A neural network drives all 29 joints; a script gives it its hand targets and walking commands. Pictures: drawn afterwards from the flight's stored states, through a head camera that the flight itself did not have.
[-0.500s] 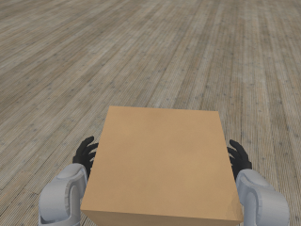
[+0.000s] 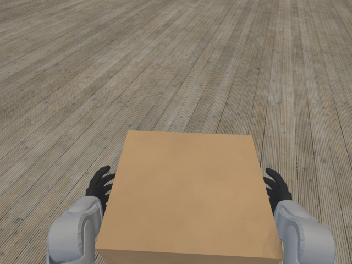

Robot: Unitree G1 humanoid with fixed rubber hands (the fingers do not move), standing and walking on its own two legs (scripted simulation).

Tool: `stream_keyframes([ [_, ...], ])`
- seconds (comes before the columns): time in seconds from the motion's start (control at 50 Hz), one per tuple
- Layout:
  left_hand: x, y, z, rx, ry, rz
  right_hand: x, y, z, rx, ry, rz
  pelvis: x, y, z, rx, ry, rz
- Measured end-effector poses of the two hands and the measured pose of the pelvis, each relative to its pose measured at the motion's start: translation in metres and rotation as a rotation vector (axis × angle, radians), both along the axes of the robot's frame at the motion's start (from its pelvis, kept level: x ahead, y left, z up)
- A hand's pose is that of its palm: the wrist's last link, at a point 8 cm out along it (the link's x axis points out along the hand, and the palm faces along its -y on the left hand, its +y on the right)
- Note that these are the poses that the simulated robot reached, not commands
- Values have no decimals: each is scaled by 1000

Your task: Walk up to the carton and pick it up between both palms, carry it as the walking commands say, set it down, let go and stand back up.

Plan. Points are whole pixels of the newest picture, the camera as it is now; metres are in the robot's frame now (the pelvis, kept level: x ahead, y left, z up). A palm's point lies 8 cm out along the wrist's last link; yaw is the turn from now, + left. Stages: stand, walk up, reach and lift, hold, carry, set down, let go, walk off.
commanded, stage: carry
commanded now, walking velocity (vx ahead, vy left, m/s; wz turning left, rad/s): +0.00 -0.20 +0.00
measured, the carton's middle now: (185, 213) +0.26 +0.01 +0.00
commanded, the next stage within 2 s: none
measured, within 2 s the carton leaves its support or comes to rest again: neither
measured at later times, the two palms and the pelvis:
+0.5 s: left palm (163, 230) +0.19 +0.05 +0.06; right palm out of the picture +0.20 -0.31 +0.07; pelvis -0.04 -0.13 -0.01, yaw +0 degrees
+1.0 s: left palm (219, 241) +0.18 -0.05 +0.08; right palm out of the picture +0.17 -0.41 +0.07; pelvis -0.07 -0.21 -0.01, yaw -1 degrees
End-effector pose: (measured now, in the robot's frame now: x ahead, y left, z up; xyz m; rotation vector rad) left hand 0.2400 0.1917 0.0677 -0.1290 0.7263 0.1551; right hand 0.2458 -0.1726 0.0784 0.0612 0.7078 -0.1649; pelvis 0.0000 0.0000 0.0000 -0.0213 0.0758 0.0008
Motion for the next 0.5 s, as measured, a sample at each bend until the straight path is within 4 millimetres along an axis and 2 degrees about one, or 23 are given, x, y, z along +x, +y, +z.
stream_keyframes([
  [0.12, 2, -50, 7, 26, -35, -20, -6, -50, -4, 23, -34, -20, -9, -47, -6, -5, 12, -2],
  [0.2, -1, -92, -2, 23, -12, -25, -15, -92, -17, 29, -13, -33, -17, -75, -10, 5, 15, -3],
  [0.26, -10, -115, -5, 25, 14, -28, -26, -115, -21, 43, 14, -45, -23, -88, -7, 25, 16, -4],
  [0.36, -23, -133, -2, 18, -15, -24, -37, -133, -14, 37, -16, -40, -33, -108, -8, 18, 16, -2],
  [0.44, -35, -136, -5, 6, -41, -10, -39, -136, -6, 6, -40, -11, -40, -121, -13, 6, 9, 6],
  [0.5, -45, -139, -6, 4, -15, -1, -44, -139, -4, 4, -16, -2, -44, -134, -8, 13, 2, 1],
])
